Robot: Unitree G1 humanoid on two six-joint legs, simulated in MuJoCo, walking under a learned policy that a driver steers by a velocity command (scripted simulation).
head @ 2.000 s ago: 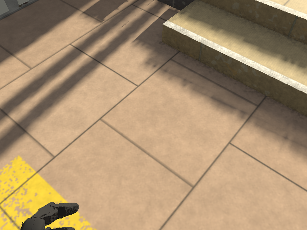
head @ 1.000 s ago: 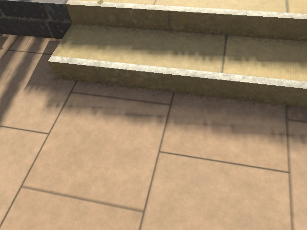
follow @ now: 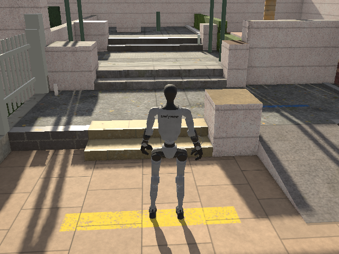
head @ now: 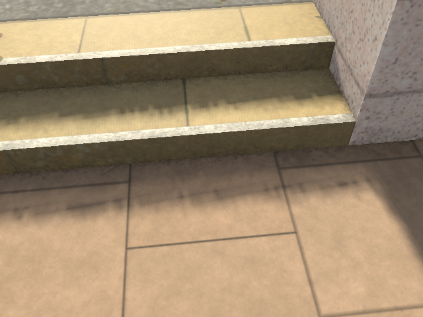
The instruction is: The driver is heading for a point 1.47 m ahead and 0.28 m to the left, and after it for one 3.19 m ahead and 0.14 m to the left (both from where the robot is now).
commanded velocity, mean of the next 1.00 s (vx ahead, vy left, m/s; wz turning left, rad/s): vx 0.20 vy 0.00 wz -0.01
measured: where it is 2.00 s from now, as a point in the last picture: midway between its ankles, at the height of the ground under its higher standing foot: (189, 232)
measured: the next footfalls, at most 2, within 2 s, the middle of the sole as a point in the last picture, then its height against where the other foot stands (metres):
right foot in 1.08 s outside the picture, level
left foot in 1.64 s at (163, 262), level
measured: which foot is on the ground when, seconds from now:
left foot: down 0.00-1.00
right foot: down 0.00-0.62, up 0.64-1.00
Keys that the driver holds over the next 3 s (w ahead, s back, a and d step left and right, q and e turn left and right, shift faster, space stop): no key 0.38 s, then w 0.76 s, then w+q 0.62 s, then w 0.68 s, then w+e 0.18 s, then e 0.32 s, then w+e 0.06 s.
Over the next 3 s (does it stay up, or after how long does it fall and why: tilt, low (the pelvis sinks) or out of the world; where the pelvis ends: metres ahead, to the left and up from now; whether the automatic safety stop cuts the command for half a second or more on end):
stays up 1.23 0.35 0.14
